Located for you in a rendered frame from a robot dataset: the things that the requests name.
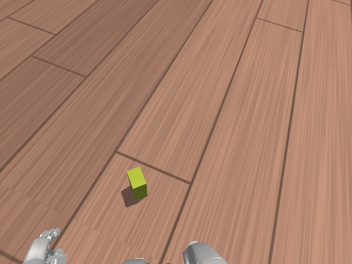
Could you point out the carton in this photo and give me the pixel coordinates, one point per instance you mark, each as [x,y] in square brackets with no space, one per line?
[137,183]

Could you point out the left robot hand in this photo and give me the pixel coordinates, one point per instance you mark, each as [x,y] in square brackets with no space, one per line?
[39,249]

